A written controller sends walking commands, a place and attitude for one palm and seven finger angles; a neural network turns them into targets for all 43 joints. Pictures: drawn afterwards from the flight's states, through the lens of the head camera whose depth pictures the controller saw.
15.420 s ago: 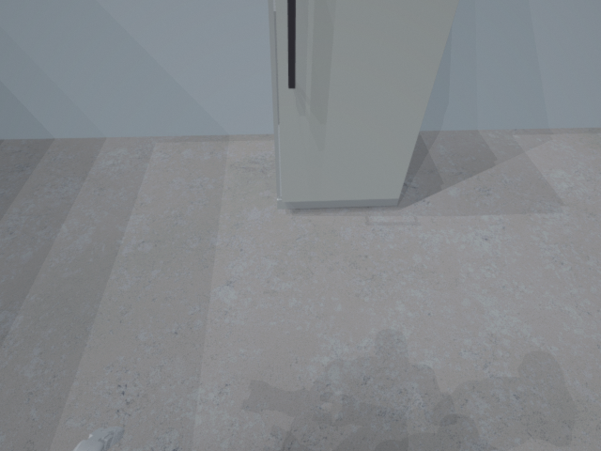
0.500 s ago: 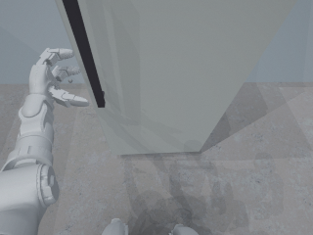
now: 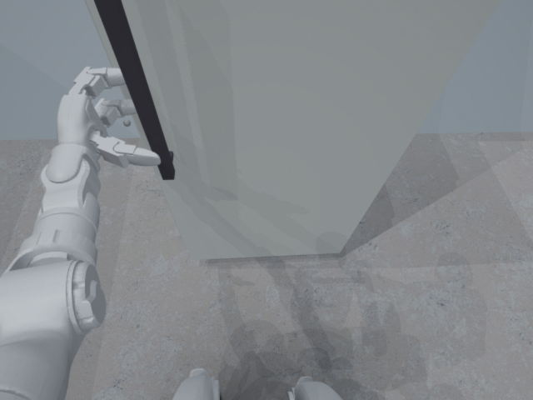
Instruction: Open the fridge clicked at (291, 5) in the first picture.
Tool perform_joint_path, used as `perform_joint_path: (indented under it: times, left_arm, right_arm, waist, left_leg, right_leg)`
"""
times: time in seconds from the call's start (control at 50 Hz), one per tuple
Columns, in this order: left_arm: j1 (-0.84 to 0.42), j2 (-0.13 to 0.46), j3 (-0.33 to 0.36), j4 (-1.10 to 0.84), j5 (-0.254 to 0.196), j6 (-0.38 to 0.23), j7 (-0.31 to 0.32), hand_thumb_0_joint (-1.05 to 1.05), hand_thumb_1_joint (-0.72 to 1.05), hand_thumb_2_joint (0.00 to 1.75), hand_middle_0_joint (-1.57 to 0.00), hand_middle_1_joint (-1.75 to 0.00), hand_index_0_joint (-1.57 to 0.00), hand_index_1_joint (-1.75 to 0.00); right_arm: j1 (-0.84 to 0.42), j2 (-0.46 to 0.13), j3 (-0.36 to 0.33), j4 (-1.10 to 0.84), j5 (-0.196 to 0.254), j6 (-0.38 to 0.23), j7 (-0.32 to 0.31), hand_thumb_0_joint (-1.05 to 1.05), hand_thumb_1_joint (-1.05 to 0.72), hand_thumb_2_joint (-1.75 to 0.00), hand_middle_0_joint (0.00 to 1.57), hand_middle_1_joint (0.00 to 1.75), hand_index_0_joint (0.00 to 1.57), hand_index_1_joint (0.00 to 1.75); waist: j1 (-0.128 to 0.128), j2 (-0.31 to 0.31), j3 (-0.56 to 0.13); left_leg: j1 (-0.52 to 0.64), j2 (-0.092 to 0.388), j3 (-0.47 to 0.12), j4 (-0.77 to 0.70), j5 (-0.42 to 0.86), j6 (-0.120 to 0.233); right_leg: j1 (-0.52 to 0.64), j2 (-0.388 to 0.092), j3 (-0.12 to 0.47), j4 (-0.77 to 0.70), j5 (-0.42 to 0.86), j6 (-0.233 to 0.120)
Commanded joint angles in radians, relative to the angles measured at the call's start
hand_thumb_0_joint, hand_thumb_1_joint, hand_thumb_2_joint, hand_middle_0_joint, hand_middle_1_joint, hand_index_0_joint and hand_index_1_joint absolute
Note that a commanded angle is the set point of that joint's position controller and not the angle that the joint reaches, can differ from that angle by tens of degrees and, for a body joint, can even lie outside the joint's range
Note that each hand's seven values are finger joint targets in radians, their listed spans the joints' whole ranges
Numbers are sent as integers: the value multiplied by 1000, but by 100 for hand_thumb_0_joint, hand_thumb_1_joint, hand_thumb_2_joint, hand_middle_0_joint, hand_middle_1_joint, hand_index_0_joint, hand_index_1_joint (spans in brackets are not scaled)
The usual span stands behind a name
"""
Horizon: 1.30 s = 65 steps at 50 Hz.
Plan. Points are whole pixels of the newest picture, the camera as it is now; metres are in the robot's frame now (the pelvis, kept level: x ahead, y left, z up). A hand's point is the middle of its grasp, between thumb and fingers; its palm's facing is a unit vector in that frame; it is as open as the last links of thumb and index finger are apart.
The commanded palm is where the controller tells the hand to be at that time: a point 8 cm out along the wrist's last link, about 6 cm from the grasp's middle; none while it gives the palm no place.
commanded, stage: feel for the door with the fingertips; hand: left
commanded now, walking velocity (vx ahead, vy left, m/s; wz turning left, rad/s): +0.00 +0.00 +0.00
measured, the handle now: (136, 66) +0.54 +0.16 +0.17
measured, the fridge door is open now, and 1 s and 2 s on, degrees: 0 0 0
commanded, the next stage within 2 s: slide the fingers in behind the handle in 0.16 s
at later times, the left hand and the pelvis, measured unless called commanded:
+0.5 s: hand (124, 121) +0.50 +0.18 +0.11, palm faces +0.01 -1.00 +0.00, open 13.8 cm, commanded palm +0.48 +0.23 +0.11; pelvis +0.00 +0.00 +0.00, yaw +0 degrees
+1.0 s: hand (134, 124) +0.50 +0.17 +0.11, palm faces +0.02 -1.00 +0.00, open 13.9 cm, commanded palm +0.47 +0.21 +0.11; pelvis +0.00 +0.01 +0.00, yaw +0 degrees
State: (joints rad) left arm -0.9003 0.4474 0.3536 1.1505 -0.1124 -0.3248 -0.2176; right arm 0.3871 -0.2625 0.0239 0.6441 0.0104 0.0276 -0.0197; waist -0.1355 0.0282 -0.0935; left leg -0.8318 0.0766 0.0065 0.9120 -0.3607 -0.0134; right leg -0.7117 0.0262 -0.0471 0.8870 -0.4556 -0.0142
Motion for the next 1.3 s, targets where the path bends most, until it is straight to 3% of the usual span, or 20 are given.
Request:
perform_joint_path:
  times: [0.0, 0.08, 0.2, 0.26, 0.32, 0.38, 0.44, 0.48, 0.58, 0.6, 0.66, 0.72, 0.74, 0.78, 0.84, 0.9, 1.08, 1.16, 1.22, 1.28]
  left_arm:
    - [-486, 257, 30, -244, -14, -86, 0, 0, -50, 30, -30, -120, -30, -120]
    - [-475, 312, 69, -237, -11, -83, -6, 0, -50, 30, -30, -120, -30, -120]
    - [-515, 290, 37, -191, -12, -65, -15, 0, -50, 30, -30, -120, -30, -120]
    - [-527, 312, 55, -202, -15, -71, -15, 0, -50, 30, -30, -120, -30, -120]
    - [-515, 258, 20, -201, -18, -72, -19, 0, -50, 30, -30, -120, -30, -120]
    - [-485, 283, 43, -205, -19, -78, -16, 0, -50, 30, -30, -120, -30, -120]
    - [-520, 226, -5, -210, -16, -72, -12, 0, -50, 30, -30, -120, -30, -120]
    - [-489, 277, 38, -213, -12, -79, -6, 0, -50, 30, -30, -120, -30, -120]
    - [-482, 240, 18, -216, -17, -67, 1, 0, -50, 30, -30, -120, -30, -120]
    - [-457, 253, 31, -205, -14, -64, 1, 0, -50, 30, -30, -120, -30, -120]
    - [-499, 191, -21, -214, -15, -65, 4, 0, -50, 30, -30, -120, -30, -120]
    - [-500, 195, -16, -220, -10, -66, 18, 0, -50, 30, -30, -120, -30, -120]
    - [-516, 148, -55, -231, -7, -68, 19, 0, -50, 30, -30, -120, -30, -120]
    - [-516, 146, -49, -250, -8, -77, 25, 0, -50, 30, -30, -120, -30, -120]
    - [-508, 94, -84, -234, -11, -69, 34, 0, -50, 30, -30, -120, -30, -120]
    - [-521, 139, -42, -246, -10, -74, 52, 0, -50, 30, -30, -120, -30, -120]
    - [-499, 93, -67, -257, -11, -84, 69, 0, -50, 30, -30, -120, -30, -120]
    - [-480, 131, -34, -248, 0, -86, 90, 0, -50, 30, -30, -120, -30, -120]
    - [-479, 84, -69, -274, 3, -95, 93, 0, -50, 30, -30, -120, -30, -120]
    - [-475, 102, -60, -263, 5, -102, 93, 0, -50, 30, -30, -120, -30, -120]
  right_arm:
    - [129, -164, -66, -57, 3, -15, -15, 0, -90, -90, 20, 30, 20, 30]
    - [137, -171, -68, -56, 4, -10, -18, 0, -90, -90, 20, 30, 20, 30]
    - [144, -171, -63, -41, 4, -7, -22, 0, -90, -90, 20, 30, 20, 30]
    - [153, -174, -65, -43, 3, -11, -23, 0, -90, -90, 20, 30, 20, 30]
    - [147, -171, -66, -44, 2, -14, -20, 0, -90, -90, 20, 30, 20, 30]
    - [149, -175, -67, -50, 2, -13, -19, 0, -90, -90, 20, 30, 20, 30]
    - [142, -170, -66, -48, 0, -15, -15, 0, -90, -90, 20, 30, 20, 30]
    - [147, -176, -68, -50, 1, -13, -17, 0, -90, -90, 20, 30, 20, 30]
    - [141, -172, -67, -54, 2, -13, -15, 0, -90, -90, 20, 30, 20, 30]
    - [142, -173, -67, -56, 1, -11, -15, 0, -90, -90, 20, 30, 20, 30]
    - [143, -167, -65, -53, 0, -13, -14, 0, -90, -90, 20, 30, 20, 30]
    - [143, -170, -69, -50, -1, -12, -12, 0, -90, -90, 20, 30, 20, 30]
    - [137, -164, -70, -49, -1, -15, -8, 0, -90, -90, 20, 30, 20, 30]
    - [142, -166, -74, -43, -4, -18, -5, 0, -90, -90, 20, 30, 20, 30]
    - [138, -164, -74, -41, -4, -17, -1, 0, -90, -90, 20, 30, 20, 30]
    - [142, -167, -77, -35, -5, -18, -1, 0, -90, -90, 20, 30, 20, 30]
    - [127, -158, -74, -40, -3, -18, 4, 0, -90, -90, 20, 30, 20, 30]
    - [132, -158, -73, -45, -7, -14, 4, 0, -90, -90, 20, 30, 20, 30]
    - [121, -151, -74, -50, -6, -16, 8, 0, -90, -90, 20, 30, 20, 30]
    - [120, -152, -74, -47, -5, -13, 6, 0, -90, -90, 20, 30, 20, 30]
  waist:
    - [-15, 78, -457]
    - [-10, 60, -457]
    - [-43, 63, -390]
    - [-37, 67, -403]
    - [-39, 100, -417]
    - [-26, 79, -437]
    - [-41, 91, -409]
    - [-23, 76, -436]
    - [-29, 55, -424]
    - [-16, 70, -426]
    - [-39, 77, -389]
    - [-36, 72, -403]
    - [-43, 104, -401]
    - [-36, 113, -437]
    - [-46, 84, -406]
    - [-37, 79, -438]
    - [-33, 61, -418]
    - [-23, 45, -412]
    - [-25, 63, -416]
    - [-23, 56, -424]
  left_leg:
    - [396, -56, -27, -51, 290, 50]
    - [365, -58, -18, -49, 278, 55]
    - [353, -54, -26, -53, 247, 56]
    - [354, -57, -28, -53, 251, 57]
    - [388, -52, -30, -54, 241, 52]
    - [389, -51, -32, -55, 257, 51]
    - [390, -51, -34, -58, 226, 51]
    - [392, -50, -38, -59, 245, 50]
    - [382, -53, -31, -60, 236, 54]
    - [382, -53, -31, -61, 244, 51]
    - [395, -51, -40, -62, 233, 50]
    - [411, -47, -46, -62, 238, 47]
    - [432, -48, -48, -62, 242, 44]
    - [464, -45, -55, -55, 275, 41]
    - [455, -46, -56, -60, 251, 41]
    - [460, -46, -58, -58, 278, 41]
    - [444, -53, -47, -64, 272, 43]
    - [419, -57, -40, -65, 275, 46]
    - [434, -57, -37, -65, 270, 44]
    - [422, -59, -34, -61, 272, 45]
  right_leg:
    - [75, 30, 34, -121, 398, 10]
    - [104, 30, 44, -128, 413, 14]
    - [51, 32, 37, -141, 368, 14]
    - [66, 32, 41, -139, 371, 12]
    - [19, 32, 32, -140, 329, 11]
    - [37, 34, 30, -132, 344, 10]
    - [8, 35, 25, -139, 310, 11]
    - [29, 34, 23, -129, 323, 8]
    - [36, 34, 26, -135, 331, 12]
    - [40, 34, 24, -133, 333, 8]
    - [-3, 36, 16, -134, 304, 6]
    - [-16, 35, 13, -131, 298, 5]
    - [-34, 35, 11, -131, 292, 4]
    - [-42, 36, 6, -120, 305, 0]
    - [-53, 37, 3, -131, 284, 2]
    - [-28, 36, 4, -122, 311, 1]
    - [1, 38, 8, -129, 337, 2]
    - [28, 37, 10, -127, 352, 3]
    - [19, 36, 13, -130, 353, 4]
    - [34, 34, 18, -128, 368, 4]
